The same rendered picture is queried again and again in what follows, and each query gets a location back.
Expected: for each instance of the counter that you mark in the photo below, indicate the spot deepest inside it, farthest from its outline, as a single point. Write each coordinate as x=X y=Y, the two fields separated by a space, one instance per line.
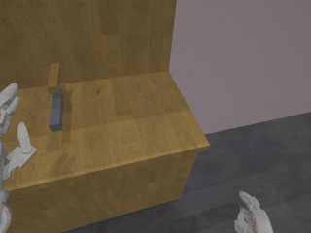
x=128 y=140

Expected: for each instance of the tap lever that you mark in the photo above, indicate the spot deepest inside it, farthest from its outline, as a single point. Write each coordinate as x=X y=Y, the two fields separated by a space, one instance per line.
x=55 y=122

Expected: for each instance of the robot right hand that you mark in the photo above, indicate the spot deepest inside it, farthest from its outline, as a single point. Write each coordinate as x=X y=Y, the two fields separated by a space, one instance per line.
x=257 y=219

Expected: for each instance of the robot left hand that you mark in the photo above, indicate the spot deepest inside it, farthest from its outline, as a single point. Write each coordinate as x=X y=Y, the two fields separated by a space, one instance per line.
x=9 y=103

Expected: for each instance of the robot left forearm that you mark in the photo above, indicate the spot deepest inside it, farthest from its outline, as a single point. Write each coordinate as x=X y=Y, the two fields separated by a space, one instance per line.
x=6 y=214

